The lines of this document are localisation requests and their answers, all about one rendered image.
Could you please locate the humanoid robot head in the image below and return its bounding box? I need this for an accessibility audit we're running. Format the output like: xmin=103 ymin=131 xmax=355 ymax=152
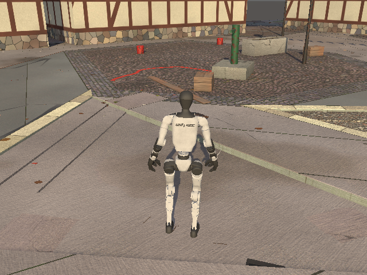
xmin=176 ymin=91 xmax=195 ymax=118

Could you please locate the right robot upper arm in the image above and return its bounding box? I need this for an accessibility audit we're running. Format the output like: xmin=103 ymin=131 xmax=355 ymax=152
xmin=197 ymin=116 xmax=212 ymax=148

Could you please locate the left robot upper arm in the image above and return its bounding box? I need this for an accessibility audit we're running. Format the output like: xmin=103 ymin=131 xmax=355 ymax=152
xmin=157 ymin=115 xmax=174 ymax=147

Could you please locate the left robot forearm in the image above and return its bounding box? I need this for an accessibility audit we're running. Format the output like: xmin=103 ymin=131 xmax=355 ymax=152
xmin=150 ymin=138 xmax=162 ymax=160

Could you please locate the right robot hand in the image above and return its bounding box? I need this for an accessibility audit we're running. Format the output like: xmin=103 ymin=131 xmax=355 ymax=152
xmin=205 ymin=159 xmax=218 ymax=172

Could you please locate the left robot hand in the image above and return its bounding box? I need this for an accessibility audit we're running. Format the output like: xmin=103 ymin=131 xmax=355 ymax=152
xmin=148 ymin=158 xmax=161 ymax=172

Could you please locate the left robot thigh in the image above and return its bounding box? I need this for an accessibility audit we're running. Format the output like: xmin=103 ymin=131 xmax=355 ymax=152
xmin=163 ymin=159 xmax=175 ymax=196

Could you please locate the right robot forearm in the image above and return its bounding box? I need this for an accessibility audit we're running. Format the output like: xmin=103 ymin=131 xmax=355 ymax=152
xmin=206 ymin=139 xmax=217 ymax=161

